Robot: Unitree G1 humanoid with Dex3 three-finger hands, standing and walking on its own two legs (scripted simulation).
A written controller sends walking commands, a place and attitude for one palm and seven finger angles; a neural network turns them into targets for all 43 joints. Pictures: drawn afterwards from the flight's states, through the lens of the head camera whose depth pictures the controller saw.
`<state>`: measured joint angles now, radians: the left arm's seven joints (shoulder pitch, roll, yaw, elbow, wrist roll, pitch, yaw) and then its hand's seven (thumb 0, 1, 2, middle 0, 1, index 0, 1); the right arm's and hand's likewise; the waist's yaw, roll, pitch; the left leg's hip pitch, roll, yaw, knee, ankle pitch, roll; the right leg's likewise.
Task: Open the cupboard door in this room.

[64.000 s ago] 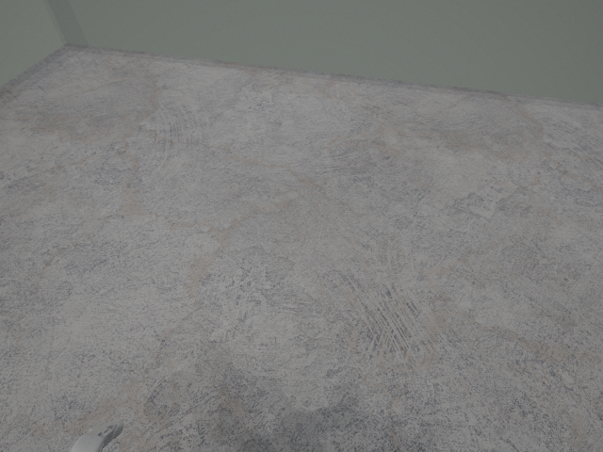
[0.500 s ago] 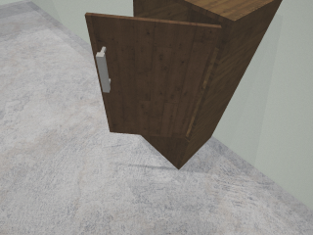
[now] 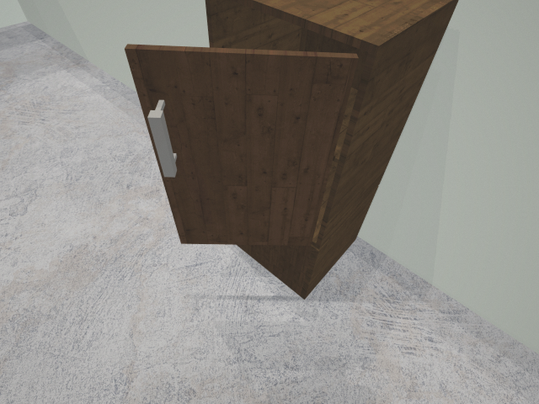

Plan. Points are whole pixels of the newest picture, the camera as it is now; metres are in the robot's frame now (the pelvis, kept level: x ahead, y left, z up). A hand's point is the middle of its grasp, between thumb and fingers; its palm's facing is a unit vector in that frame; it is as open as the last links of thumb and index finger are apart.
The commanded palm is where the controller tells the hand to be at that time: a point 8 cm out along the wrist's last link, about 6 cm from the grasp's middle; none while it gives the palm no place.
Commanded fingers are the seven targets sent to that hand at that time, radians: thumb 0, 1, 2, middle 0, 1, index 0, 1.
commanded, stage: come to a stop and stand still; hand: left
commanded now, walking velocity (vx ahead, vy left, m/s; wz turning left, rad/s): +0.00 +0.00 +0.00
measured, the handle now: (165, 139) +0.58 +0.25 +0.05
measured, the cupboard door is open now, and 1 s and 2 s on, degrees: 42 42 42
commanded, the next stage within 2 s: look again from close up in 0.14 s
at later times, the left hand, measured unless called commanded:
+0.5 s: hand out of the picture +0.00 +0.17 -0.18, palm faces +0.02 -0.97 -0.24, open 7.4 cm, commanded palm none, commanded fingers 0.00 0.90 0.90 -0.20 -0.30 -0.20 -0.30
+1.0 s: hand out of the picture -0.01 +0.14 -0.18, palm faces +0.04 -0.98 -0.20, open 7.4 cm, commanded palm none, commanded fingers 0.00 0.90 0.90 -0.20 -0.30 -0.20 -0.30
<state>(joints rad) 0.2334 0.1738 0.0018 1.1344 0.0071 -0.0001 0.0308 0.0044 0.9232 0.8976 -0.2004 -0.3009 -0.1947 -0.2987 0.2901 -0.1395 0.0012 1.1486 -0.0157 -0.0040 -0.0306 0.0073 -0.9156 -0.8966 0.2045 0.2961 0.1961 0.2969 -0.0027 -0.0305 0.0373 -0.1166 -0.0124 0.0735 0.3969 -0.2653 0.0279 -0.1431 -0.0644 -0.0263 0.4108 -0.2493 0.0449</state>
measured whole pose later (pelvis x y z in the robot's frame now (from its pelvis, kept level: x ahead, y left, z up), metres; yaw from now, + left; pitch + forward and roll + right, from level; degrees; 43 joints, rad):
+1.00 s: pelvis -0.01 -0.04 -0.01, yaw +1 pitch -1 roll +0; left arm 0.27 0.16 0.00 1.09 0.02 -0.01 0.02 0.00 0.91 0.90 -0.20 -0.30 -0.20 -0.30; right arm 0.30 -0.17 0.01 1.11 -0.02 0.01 -0.01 0.01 -0.91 -0.90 0.20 0.30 0.19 0.30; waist 0.01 0.01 0.04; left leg -0.20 0.04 0.04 0.54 -0.33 0.00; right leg -0.21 -0.02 -0.06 0.53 -0.31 -0.02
